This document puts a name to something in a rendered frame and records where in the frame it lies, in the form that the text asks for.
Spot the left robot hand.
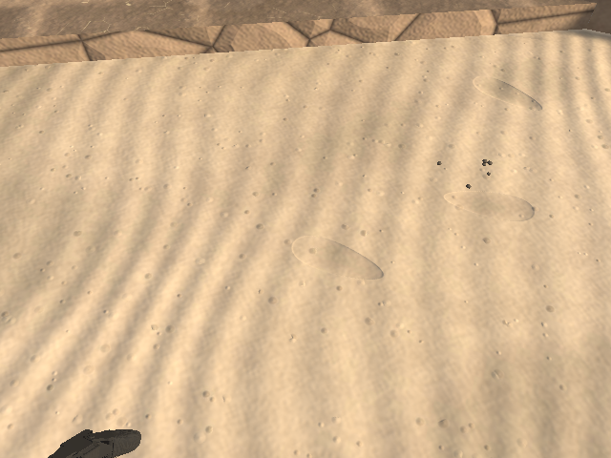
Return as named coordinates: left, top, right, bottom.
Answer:
left=48, top=429, right=141, bottom=458

